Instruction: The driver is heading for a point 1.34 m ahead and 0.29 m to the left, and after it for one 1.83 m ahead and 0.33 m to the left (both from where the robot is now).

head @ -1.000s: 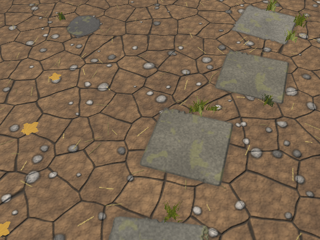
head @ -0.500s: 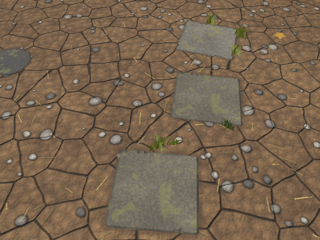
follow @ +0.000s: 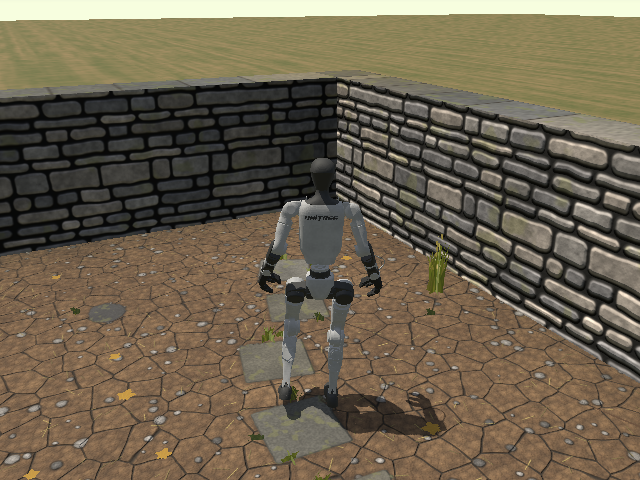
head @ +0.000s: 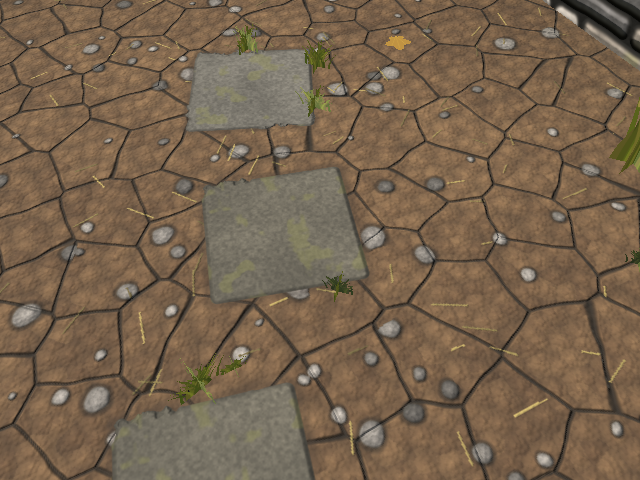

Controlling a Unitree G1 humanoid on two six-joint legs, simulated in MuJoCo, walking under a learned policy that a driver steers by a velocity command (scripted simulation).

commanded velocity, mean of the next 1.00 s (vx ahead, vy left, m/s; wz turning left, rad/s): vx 0.50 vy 0.00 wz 0.31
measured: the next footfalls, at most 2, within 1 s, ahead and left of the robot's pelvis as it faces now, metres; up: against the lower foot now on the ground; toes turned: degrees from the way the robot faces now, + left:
left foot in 0.38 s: +0.39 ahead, +0.16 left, +0.00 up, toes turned +8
right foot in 0.84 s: +0.71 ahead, +0.02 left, +0.00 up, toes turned +25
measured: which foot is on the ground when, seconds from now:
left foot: up 0.00-0.36, down 0.38-0.86, up 0.88-1.00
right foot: down 0.00-0.40, up 0.42-0.82, down 0.84-1.00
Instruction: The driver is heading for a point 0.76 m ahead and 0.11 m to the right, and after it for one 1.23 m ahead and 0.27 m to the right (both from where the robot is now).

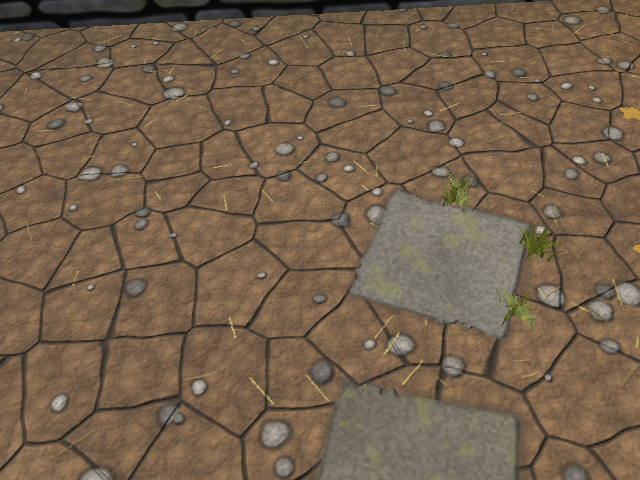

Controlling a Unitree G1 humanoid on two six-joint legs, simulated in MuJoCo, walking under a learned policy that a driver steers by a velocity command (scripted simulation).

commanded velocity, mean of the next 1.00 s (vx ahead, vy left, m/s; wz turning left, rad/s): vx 0.50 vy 0.00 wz -0.27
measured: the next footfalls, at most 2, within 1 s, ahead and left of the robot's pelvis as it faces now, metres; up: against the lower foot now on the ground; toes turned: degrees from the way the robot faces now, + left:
left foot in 0.34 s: +0.35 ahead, +0.15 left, +0.00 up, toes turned +1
right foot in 0.88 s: +0.60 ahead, -0.13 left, +0.00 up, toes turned -19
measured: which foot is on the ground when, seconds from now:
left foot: up 0.00-0.32, down 0.34-0.90, up 0.92-1.00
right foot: down 0.00-0.36, up 0.38-0.86, down 0.88-1.00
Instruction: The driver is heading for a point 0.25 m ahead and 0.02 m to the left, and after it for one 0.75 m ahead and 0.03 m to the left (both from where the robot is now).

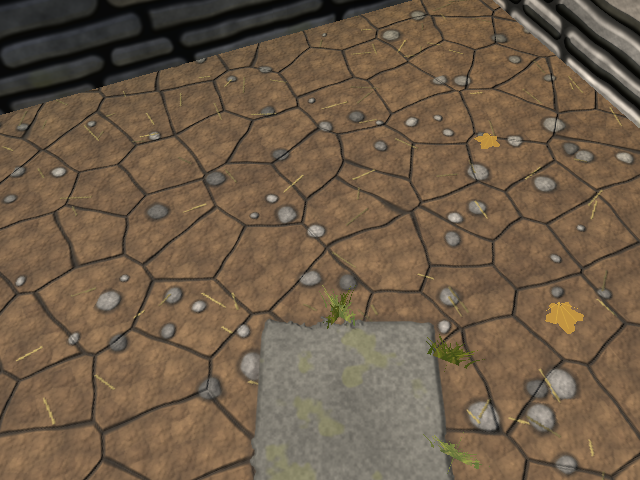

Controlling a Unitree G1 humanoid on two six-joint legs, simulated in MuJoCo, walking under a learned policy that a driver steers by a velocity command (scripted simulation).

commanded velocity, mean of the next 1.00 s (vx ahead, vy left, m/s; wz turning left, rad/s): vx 0.12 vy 0.00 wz -0.10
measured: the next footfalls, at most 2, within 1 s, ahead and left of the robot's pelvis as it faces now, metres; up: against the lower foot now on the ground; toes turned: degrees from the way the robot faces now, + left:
left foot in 0.32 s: +0.35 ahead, +0.11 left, +0.00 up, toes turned -12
right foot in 0.62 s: +0.22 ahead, -0.12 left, +0.00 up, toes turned -9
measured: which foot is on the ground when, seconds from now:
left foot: up 0.00-0.30, down 0.32-1.00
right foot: down 0.00-0.34, up 0.36-0.60, down 0.62-0.94, up 0.96-1.00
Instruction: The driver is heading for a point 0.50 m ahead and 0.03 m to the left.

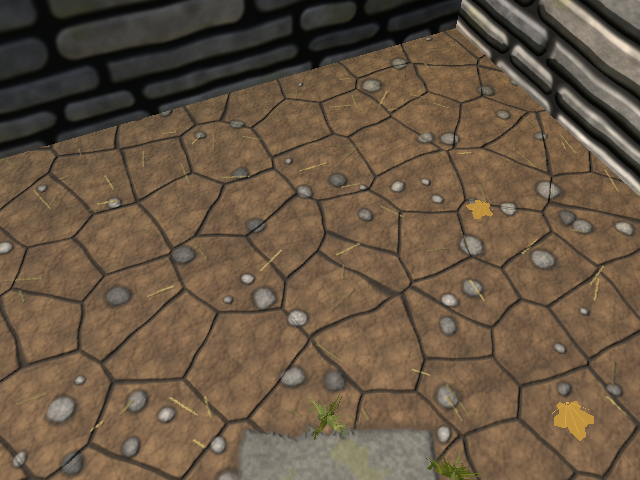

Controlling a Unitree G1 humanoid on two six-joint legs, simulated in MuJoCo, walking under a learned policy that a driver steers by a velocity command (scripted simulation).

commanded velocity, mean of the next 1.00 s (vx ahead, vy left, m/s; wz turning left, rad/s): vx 0.00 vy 0.00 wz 0.27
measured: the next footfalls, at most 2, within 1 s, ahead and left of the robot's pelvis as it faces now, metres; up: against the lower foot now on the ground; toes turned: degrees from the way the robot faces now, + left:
right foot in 0.30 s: +0.08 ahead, -0.14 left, +0.00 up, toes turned +17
left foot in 0.66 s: -0.02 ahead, +0.10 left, +0.00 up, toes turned +14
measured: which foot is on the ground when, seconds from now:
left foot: down 0.00-0.30, up 0.32-0.64, down 0.66-1.00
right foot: up 0.00-0.28, down 0.30-1.00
